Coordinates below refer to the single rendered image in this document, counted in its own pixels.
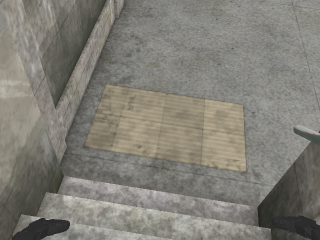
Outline stairs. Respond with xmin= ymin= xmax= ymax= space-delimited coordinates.
xmin=10 ymin=176 xmax=272 ymax=240

